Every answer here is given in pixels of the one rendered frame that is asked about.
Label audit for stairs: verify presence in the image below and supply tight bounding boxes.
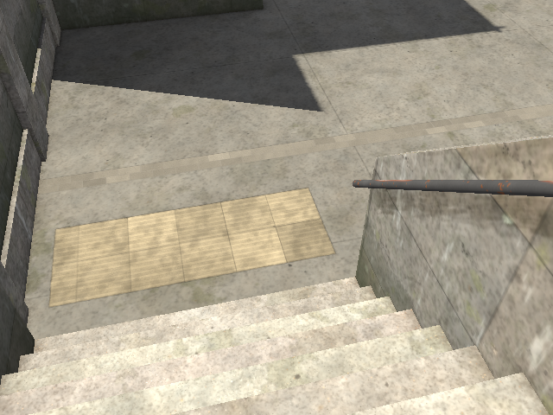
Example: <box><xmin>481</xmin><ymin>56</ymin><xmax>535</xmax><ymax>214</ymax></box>
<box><xmin>0</xmin><ymin>277</ymin><xmax>549</xmax><ymax>415</ymax></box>

